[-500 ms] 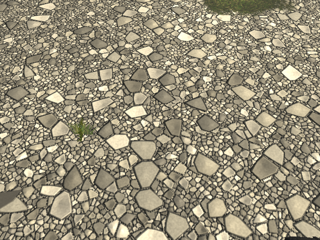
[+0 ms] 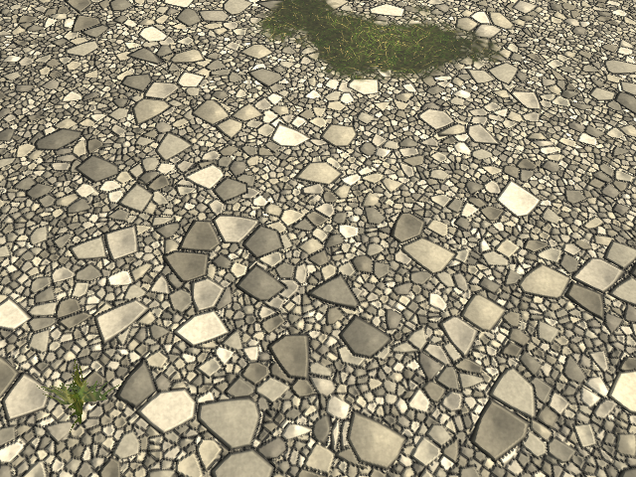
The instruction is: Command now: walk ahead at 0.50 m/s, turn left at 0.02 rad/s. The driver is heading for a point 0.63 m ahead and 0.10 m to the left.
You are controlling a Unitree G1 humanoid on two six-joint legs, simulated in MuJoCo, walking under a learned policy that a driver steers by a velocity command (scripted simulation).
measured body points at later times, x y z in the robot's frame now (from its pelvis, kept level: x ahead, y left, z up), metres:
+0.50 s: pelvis +0.29 -0.05 +0.00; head +0.31 -0.04 +0.45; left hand +0.29 +0.23 -0.13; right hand +0.46 -0.30 -0.11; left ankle +0.42 +0.14 -0.68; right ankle +0.24 -0.14 -0.75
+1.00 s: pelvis +0.52 +0.05 +0.00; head +0.56 +0.08 +0.45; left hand +0.59 +0.36 -0.12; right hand +0.71 -0.17 -0.11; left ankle +0.51 +0.12 -0.75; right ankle +0.69 -0.08 -0.69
